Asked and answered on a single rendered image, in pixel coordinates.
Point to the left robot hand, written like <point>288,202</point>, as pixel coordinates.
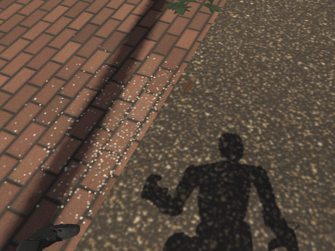
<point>48,235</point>

